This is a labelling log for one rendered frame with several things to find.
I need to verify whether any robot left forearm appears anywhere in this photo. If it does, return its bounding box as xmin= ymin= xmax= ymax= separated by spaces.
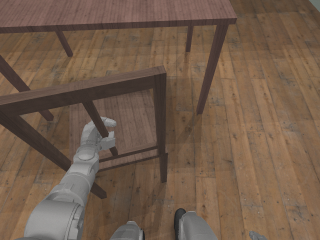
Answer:
xmin=23 ymin=144 xmax=99 ymax=237

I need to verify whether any robot right hand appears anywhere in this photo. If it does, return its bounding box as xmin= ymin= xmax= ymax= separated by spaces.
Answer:
xmin=249 ymin=230 xmax=268 ymax=240

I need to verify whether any right robot foot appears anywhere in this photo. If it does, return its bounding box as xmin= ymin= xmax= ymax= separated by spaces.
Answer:
xmin=174 ymin=208 xmax=186 ymax=240

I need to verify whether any robot left upper arm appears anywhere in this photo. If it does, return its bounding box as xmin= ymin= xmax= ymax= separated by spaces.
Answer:
xmin=14 ymin=199 xmax=85 ymax=240

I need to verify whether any table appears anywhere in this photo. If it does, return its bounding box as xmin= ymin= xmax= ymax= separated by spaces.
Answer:
xmin=0 ymin=0 xmax=237 ymax=121

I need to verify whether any robot left hand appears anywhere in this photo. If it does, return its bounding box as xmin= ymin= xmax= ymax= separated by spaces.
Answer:
xmin=80 ymin=117 xmax=117 ymax=151

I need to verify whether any left robot shin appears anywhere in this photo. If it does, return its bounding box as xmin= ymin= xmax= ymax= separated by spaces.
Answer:
xmin=126 ymin=221 xmax=138 ymax=226

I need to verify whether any chair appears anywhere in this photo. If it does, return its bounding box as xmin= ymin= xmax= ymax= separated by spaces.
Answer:
xmin=0 ymin=65 xmax=168 ymax=199

